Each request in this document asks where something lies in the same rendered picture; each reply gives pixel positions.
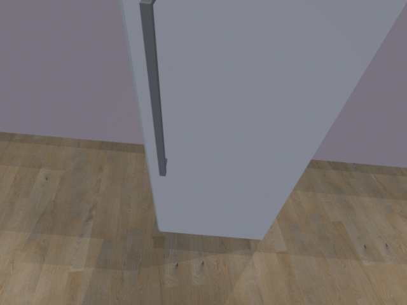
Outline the fridge door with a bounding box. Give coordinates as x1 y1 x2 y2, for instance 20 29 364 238
122 0 407 240

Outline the handle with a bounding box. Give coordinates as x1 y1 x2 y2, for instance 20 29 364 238
139 0 167 176

